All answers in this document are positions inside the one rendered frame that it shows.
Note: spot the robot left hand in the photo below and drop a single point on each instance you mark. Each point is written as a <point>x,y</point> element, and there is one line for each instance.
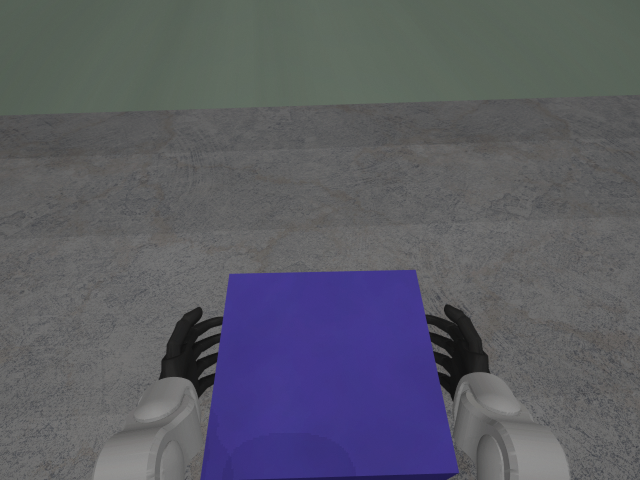
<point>182,350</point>

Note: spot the left robot forearm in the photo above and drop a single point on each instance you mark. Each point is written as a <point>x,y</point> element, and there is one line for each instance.
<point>159,437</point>

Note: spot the robot right hand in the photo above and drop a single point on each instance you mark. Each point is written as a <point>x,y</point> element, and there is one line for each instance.
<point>466,348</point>

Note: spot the right robot forearm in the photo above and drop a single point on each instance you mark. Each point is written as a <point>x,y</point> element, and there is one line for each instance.
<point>498,433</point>

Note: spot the carton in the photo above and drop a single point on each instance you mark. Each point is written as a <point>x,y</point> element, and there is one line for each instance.
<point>326,376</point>

